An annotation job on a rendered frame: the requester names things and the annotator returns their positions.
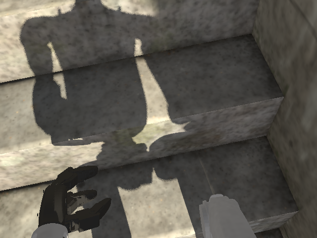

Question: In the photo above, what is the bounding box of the left robot forearm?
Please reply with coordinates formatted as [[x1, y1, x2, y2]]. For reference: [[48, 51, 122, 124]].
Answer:
[[31, 223, 68, 238]]

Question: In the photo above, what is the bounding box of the robot right thigh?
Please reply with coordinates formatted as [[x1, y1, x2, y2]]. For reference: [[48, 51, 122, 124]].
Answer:
[[199, 195, 257, 238]]

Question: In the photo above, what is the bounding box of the robot left hand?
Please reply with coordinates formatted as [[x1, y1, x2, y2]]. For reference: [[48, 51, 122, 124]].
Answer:
[[37, 166, 112, 233]]

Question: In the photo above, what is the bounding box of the robot right shin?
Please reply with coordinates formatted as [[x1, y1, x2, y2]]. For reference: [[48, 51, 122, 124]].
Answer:
[[209, 193, 240, 207]]

